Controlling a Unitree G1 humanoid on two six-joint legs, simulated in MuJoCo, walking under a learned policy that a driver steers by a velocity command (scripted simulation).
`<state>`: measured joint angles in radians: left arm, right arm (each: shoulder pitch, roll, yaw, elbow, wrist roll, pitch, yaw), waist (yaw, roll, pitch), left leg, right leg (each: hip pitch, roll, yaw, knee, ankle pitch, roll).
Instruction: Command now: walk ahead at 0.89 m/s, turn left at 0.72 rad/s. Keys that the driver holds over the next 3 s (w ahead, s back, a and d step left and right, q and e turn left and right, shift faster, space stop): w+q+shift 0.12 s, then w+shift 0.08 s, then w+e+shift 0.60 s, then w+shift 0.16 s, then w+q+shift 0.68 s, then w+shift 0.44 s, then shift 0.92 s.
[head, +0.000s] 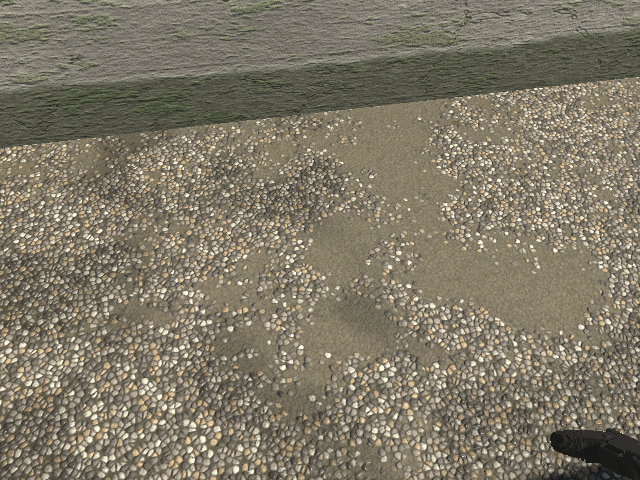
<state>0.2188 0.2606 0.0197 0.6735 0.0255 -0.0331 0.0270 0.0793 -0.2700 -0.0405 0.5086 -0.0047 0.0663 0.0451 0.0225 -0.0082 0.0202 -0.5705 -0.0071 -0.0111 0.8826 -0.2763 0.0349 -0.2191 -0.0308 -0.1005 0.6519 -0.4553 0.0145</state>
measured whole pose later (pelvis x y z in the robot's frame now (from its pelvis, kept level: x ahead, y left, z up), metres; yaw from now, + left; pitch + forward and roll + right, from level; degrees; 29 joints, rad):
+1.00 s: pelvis +0.02 -0.01 +0.00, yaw -12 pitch -1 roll +1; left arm -0.06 0.22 -0.02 0.53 -0.03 0.06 -0.04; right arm 0.15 -0.22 0.00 0.55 -0.04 -0.01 0.04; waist -0.05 0.00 0.05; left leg -0.30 0.04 0.15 0.65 -0.32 0.02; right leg -0.43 0.13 0.10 0.63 -0.19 -0.02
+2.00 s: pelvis +0.02 -0.05 +0.00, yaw +10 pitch -3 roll +0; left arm 0.05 0.20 0.00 0.54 0.01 0.03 0.00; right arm 0.13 -0.15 0.05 0.61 0.03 0.05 0.02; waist -0.04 -0.03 0.05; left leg -0.36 -0.09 -0.20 0.68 -0.27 0.00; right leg -0.34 -0.06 -0.31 0.65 -0.27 -0.08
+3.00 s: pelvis +0.03 -0.03 +0.03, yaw +19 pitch +0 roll +0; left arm 0.26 0.18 -0.05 0.67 0.03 0.05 0.01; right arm 0.13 -0.18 0.07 0.69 -0.03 0.05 -0.01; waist 0.03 0.01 -0.02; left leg -0.19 -0.04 0.01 0.40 -0.21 0.04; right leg -0.21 0.03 -0.07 0.40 -0.19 -0.06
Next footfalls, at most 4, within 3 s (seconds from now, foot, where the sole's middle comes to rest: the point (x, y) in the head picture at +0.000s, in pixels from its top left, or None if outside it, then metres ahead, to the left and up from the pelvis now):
0.04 left None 0.10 0.09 -0.75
0.36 right None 0.14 -0.10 -0.75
2.56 left None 0.04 0.07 -0.75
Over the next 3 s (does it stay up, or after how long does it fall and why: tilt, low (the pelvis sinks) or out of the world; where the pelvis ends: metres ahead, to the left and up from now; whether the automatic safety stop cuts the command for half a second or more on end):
stays up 0.03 -0.03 0.03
